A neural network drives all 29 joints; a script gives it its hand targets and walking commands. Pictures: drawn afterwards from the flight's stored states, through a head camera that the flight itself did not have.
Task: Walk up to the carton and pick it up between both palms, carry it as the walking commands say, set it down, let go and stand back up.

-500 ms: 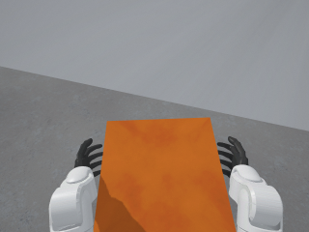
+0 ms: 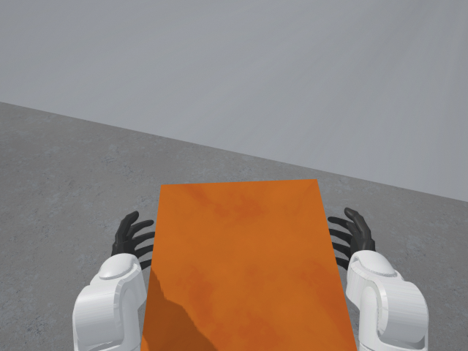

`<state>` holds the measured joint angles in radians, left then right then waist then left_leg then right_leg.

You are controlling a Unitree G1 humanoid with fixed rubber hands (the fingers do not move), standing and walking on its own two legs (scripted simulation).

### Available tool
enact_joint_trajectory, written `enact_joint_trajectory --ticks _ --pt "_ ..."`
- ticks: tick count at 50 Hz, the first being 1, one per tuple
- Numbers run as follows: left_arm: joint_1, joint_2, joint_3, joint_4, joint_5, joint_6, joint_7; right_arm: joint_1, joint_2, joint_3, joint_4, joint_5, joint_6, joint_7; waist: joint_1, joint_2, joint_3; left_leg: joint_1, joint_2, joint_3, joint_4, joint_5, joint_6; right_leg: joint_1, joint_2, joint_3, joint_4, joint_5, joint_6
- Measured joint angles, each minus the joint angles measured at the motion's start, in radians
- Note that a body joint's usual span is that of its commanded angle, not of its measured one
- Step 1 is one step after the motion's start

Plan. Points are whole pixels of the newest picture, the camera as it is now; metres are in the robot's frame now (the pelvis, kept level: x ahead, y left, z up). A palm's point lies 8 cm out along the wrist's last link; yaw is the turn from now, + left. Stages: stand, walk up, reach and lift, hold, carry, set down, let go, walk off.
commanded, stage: carry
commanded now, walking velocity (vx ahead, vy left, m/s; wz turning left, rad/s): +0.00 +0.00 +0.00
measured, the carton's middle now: (242, 274) +0.26 +0.00 +0.03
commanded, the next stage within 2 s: none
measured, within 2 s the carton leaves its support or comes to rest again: neither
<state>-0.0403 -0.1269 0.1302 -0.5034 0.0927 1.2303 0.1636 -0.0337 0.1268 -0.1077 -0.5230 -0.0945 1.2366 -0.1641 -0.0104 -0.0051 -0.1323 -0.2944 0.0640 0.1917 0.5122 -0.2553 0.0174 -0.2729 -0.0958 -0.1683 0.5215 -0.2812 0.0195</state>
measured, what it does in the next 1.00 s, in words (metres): stands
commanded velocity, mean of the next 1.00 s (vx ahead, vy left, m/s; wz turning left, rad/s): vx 0.00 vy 0.00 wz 0.00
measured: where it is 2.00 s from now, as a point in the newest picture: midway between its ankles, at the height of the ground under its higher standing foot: outside the picture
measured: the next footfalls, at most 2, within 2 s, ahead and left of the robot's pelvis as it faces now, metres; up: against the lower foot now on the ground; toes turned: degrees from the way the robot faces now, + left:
none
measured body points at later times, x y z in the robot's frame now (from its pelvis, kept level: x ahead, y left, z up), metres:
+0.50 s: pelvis -0.02 +0.02 +0.00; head -0.05 +0.02 +0.45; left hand +0.23 +0.19 +0.09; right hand +0.23 -0.16 +0.10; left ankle +0.01 +0.10 -0.74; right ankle -0.01 -0.12 -0.74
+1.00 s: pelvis -0.03 +0.02 +0.00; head -0.06 +0.03 +0.45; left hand +0.22 +0.20 +0.09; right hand +0.22 -0.15 +0.10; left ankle +0.01 +0.10 -0.74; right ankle -0.01 -0.12 -0.74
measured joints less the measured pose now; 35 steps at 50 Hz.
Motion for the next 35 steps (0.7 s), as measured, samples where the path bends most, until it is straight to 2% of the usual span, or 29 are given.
enact_joint_trajectory --ticks 35 --pt "-0.014 0.0 0.003 0.003 0.007 -0.006 0.002 -0.017 0.0 -0.004 0.021 -0.002 -0.019 0.007 0.005 -0.012 0.013 -0.048 -0.022 0.01 0.003 0.038 0.036 -0.051 -0.019 0.027 0.002 0.051 0.021"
